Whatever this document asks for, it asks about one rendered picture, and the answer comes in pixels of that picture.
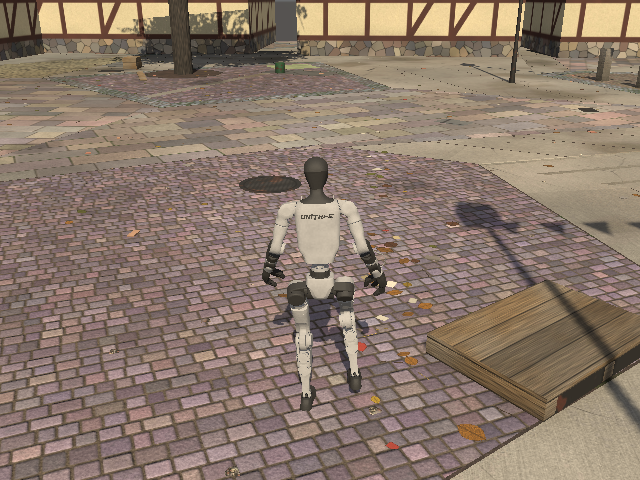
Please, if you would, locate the left robot hand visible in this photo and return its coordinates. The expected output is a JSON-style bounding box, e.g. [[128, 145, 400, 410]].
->
[[262, 268, 285, 287]]

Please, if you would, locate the robot right foot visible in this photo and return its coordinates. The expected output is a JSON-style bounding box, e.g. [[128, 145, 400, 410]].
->
[[347, 368, 362, 390]]

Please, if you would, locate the robot left forearm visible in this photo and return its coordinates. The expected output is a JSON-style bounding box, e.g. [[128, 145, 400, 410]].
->
[[263, 239, 280, 273]]

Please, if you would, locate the robot right forearm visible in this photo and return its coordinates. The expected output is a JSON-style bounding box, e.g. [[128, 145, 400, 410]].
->
[[360, 239, 383, 278]]

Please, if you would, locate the right robot hand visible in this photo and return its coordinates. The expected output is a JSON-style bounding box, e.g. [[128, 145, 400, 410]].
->
[[364, 272, 387, 296]]

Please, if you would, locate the robot right upper arm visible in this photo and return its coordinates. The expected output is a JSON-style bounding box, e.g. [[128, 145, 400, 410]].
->
[[338, 200, 370, 255]]

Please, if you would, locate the right robot thigh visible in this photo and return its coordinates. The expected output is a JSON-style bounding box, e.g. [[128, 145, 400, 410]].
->
[[334, 276, 355, 329]]

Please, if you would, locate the robot left upper arm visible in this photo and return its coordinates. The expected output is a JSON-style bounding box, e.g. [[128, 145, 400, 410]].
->
[[269, 201, 297, 255]]

